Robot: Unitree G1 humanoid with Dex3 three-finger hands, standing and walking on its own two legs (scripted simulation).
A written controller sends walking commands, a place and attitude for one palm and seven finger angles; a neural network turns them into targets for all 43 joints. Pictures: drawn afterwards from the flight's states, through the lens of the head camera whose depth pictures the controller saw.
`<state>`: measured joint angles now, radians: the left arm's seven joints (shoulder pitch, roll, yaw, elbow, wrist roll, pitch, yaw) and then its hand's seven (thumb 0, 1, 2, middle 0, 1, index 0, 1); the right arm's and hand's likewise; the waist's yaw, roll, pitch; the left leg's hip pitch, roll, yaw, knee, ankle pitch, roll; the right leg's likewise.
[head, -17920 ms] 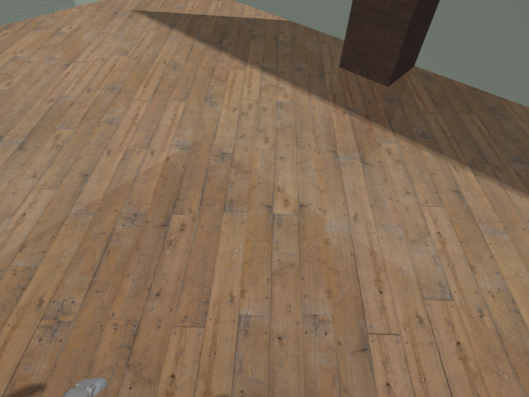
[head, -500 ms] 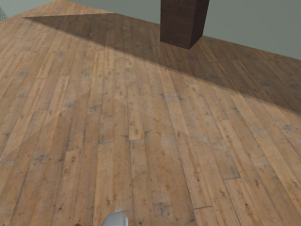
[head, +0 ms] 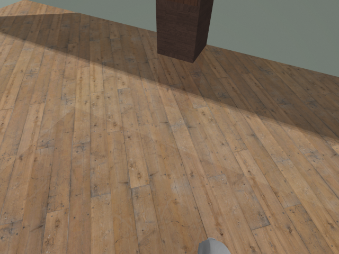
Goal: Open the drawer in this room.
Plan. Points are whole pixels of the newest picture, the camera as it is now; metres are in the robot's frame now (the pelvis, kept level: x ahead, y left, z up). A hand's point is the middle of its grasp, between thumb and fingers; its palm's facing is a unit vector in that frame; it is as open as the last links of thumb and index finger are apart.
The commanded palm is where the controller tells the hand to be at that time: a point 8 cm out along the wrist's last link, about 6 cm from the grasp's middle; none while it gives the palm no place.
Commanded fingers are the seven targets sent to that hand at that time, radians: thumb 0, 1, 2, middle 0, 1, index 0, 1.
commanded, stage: turn or walk to find it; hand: left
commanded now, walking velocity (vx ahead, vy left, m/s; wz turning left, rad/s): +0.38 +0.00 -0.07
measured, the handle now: out of the picture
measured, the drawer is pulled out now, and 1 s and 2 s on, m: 0.00 0.00 0.00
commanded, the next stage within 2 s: stand and wait in 1.80 s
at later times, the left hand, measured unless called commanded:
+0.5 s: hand (128, 224) +0.23 +0.13 -0.17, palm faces +0.06 -0.97 -0.22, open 7.1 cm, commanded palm none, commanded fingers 0.00 0.90 0.90 -0.20 -0.30 -0.20 -0.30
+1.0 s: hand (128, 147) +0.49 +0.18 -0.17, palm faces +0.03 -0.98 -0.18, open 7.3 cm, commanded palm none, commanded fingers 0.00 0.90 0.90 -0.20 -0.30 -0.20 -0.30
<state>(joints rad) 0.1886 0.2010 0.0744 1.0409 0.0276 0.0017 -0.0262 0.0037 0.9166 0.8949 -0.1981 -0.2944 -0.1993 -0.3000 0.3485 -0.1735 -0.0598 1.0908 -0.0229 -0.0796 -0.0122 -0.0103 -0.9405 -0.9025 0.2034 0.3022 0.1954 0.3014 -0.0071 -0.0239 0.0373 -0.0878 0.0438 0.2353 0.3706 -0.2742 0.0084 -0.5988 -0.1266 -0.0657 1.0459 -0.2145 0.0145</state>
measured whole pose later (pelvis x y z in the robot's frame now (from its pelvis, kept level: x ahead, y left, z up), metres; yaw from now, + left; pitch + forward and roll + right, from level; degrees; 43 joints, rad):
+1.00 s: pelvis +0.42 -0.01 +0.00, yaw +0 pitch +0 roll +1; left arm 0.17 0.19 0.07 1.04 0.03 -0.01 -0.02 0.00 0.92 0.89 -0.20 -0.29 -0.20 -0.30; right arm 0.36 -0.16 -0.06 1.11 -0.02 -0.07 -0.01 -0.01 -0.94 -0.90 0.20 0.30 0.20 0.30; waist -0.01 -0.03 0.04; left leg -0.09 0.02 0.21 0.34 -0.25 0.03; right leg -0.60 -0.16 -0.07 1.02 -0.18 0.04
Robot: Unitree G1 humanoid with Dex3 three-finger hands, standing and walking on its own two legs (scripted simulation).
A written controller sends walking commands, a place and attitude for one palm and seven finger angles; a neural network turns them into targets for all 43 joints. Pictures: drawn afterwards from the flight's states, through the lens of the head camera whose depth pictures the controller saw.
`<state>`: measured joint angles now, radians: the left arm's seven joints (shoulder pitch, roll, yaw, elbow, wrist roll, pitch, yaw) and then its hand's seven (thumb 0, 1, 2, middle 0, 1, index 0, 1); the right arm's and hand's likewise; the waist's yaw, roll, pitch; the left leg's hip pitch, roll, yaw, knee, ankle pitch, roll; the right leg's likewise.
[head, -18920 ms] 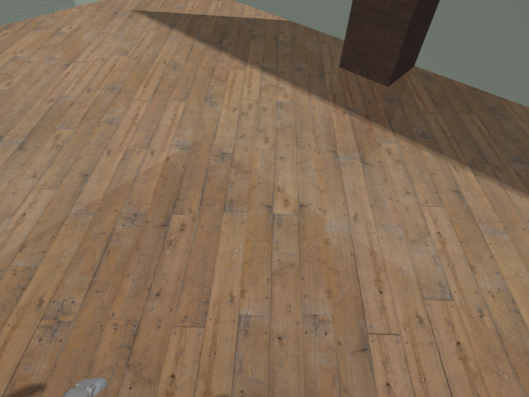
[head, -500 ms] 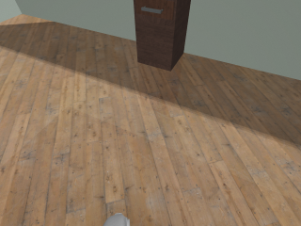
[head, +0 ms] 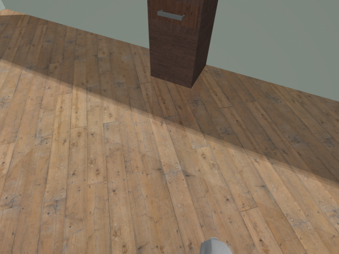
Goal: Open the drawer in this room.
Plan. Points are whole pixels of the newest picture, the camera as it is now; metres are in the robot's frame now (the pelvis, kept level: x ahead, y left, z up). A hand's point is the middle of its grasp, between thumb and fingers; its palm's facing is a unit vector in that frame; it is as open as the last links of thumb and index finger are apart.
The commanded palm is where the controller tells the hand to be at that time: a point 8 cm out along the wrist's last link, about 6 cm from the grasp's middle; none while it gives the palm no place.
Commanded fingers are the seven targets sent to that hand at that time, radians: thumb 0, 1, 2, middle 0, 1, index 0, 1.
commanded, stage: turn or walk to find it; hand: left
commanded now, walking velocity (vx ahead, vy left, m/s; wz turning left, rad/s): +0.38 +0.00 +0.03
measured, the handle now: (171, 14) +1.68 +0.06 -0.14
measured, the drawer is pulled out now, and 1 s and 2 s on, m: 0.00 0.00 0.00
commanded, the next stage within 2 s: stand and wait in 0.80 s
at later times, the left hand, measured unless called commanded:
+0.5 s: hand (126, 228) +0.22 +0.13 -0.16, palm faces +0.11 -0.96 -0.24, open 7.1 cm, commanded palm none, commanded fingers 0.00 0.90 0.90 -0.20 -0.30 -0.20 -0.30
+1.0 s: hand (123, 158) +0.45 +0.19 -0.17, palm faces +0.13 -0.97 -0.19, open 7.3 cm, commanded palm none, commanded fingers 0.00 0.90 0.90 -0.20 -0.30 -0.20 -0.30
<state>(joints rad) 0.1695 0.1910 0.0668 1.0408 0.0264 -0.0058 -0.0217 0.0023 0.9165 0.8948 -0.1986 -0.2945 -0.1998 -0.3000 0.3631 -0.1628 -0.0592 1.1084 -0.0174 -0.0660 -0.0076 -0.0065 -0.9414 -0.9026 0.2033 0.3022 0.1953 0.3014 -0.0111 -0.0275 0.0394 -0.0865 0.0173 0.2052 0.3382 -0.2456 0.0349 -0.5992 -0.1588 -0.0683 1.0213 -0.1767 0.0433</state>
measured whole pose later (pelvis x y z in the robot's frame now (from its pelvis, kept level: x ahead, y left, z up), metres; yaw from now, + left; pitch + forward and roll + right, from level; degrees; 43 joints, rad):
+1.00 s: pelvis +0.41 +0.00 +0.00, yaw +5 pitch -1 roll +1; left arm 0.17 0.19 0.05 1.06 0.02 -0.01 0.00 0.00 0.92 0.89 -0.20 -0.29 -0.20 -0.30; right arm 0.30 -0.16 -0.04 1.09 -0.02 -0.06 -0.01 -0.01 -0.94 -0.90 0.20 0.30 0.20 0.30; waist 0.00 -0.03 0.06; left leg -0.12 0.02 0.17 0.37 -0.24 0.03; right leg -0.55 -0.13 -0.06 0.99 -0.22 0.04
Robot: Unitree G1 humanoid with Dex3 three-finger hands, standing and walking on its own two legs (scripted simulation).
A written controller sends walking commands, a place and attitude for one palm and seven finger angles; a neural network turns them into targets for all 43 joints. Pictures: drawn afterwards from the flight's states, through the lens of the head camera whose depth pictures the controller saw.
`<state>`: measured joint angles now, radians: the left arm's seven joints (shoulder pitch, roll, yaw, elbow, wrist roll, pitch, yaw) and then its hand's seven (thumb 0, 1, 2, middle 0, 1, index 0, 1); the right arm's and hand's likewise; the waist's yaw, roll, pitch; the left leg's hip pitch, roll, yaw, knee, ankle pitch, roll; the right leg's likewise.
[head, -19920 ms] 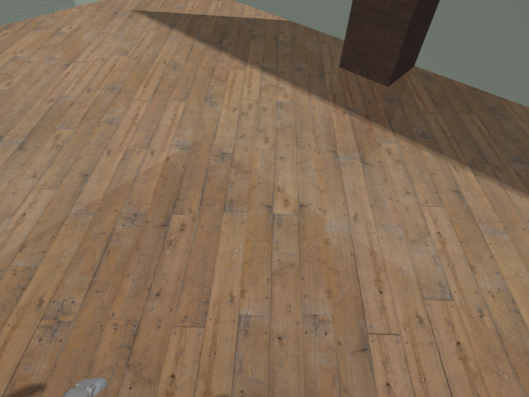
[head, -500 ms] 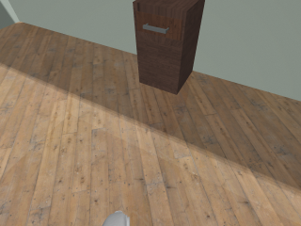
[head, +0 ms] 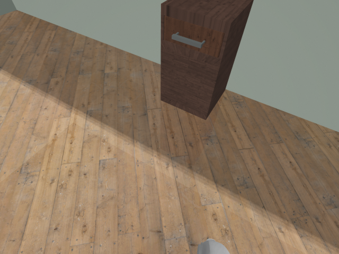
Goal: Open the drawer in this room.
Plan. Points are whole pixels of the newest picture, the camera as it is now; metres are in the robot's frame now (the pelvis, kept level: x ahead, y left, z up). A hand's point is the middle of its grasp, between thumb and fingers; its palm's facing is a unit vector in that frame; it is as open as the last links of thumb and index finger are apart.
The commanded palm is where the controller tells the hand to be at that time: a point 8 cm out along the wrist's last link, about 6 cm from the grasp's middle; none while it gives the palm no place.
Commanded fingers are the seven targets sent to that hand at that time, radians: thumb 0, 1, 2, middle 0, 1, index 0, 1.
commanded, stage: stand and wait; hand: left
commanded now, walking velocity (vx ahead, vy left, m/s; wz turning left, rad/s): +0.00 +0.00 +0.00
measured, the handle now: (188, 39) +1.27 -0.05 -0.14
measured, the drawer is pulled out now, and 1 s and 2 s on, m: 0.00 0.00 0.00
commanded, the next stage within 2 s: look at it before walking up in 1.34 s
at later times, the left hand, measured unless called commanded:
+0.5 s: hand out of the picture +0.13 +0.14 -0.18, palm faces +0.07 -0.98 -0.20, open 7.1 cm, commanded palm none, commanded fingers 0.00 0.90 0.90 -0.20 -0.30 -0.20 -0.30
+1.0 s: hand out of the picture +0.06 +0.12 -0.18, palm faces +0.05 -0.99 -0.14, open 7.3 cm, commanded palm none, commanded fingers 0.00 0.90 0.90 -0.20 -0.30 -0.20 -0.30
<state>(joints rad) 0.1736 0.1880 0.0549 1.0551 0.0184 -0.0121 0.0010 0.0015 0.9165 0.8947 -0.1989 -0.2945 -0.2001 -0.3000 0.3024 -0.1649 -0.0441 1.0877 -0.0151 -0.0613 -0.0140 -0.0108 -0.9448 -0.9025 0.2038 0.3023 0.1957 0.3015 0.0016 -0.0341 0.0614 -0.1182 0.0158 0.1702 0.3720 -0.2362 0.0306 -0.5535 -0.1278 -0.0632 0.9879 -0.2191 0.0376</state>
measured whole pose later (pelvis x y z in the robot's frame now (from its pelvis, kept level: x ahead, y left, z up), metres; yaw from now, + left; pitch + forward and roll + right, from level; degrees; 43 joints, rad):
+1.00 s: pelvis +0.10 -0.02 +0.00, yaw -1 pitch +0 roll +0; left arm 0.33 0.10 -0.01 1.17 0.00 -0.01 0.03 0.00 0.91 0.89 -0.20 -0.30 -0.20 -0.30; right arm 0.32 -0.09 0.00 1.15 0.00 -0.02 -0.03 0.00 -0.91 -0.90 0.20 0.30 0.19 0.30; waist 0.01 0.00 0.02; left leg -0.12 0.04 0.09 0.38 -0.26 -0.01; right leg -0.22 -0.03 -0.12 0.40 -0.18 -0.02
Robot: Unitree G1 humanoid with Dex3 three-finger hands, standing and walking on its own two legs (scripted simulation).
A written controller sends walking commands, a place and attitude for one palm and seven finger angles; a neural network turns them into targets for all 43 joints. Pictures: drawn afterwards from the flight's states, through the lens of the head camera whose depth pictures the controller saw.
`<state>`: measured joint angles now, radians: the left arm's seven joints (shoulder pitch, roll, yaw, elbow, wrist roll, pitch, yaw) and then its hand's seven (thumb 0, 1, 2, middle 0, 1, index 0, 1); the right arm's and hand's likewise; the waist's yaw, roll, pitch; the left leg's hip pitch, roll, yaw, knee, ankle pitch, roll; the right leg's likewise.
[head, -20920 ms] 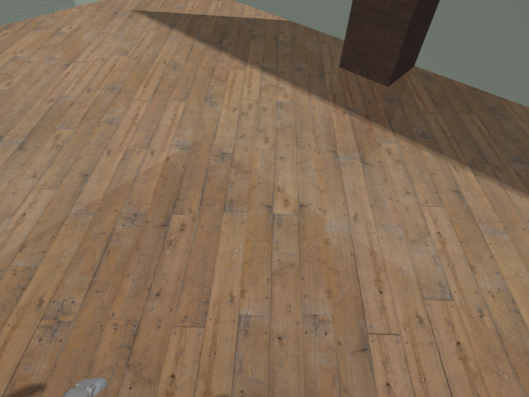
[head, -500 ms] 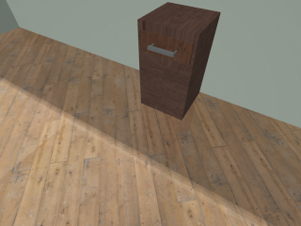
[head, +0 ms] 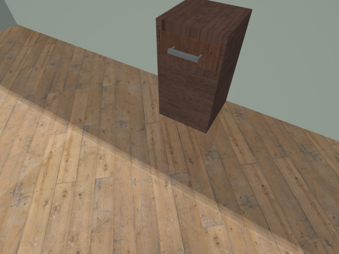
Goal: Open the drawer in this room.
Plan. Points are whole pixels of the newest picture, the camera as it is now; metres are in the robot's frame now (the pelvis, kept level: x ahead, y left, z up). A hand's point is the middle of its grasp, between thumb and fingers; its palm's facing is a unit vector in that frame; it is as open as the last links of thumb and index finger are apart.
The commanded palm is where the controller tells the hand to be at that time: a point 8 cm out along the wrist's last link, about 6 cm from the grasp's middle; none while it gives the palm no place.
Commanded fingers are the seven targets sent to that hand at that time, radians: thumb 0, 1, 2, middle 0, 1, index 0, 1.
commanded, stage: stand and wait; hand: left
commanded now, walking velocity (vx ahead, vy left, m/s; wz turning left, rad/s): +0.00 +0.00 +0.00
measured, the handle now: (185, 53) +1.17 -0.01 -0.14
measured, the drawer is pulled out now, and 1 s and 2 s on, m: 0.00 0.00 0.00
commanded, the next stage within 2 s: look at it before walking up in 0.34 s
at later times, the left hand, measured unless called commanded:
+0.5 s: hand out of the picture +0.01 +0.17 -0.18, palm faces +0.03 -0.98 -0.19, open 7.3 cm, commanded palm none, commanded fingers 0.00 0.90 0.90 -0.20 -0.30 -0.20 -0.30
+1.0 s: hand out of the picture +0.03 +0.19 -0.18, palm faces +0.03 -0.98 -0.21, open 7.3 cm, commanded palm none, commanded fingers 0.00 0.90 0.90 -0.20 -0.30 -0.20 -0.30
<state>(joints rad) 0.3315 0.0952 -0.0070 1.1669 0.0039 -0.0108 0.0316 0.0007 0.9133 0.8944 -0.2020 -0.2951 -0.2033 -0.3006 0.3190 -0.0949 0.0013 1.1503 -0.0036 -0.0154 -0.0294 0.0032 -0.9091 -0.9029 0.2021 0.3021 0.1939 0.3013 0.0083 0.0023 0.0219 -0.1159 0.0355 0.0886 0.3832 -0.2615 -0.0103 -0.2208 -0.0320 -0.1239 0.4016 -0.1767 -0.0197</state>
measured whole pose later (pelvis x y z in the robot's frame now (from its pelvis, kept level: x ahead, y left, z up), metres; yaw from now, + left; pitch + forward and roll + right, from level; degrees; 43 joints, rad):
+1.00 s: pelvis +0.02 +0.01 +0.00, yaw +0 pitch -1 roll +0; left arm 0.24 0.17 0.01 1.13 0.01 -0.02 0.03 0.00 0.91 0.89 -0.20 -0.30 -0.20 -0.30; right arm 0.27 -0.16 -0.01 1.14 -0.01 -0.03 -0.03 0.00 -0.91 -0.90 0.20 0.30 0.19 0.30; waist 0.00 0.00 0.04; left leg -0.06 0.03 0.09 0.37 -0.29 -0.01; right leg -0.17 -0.04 -0.13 0.41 -0.21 -0.01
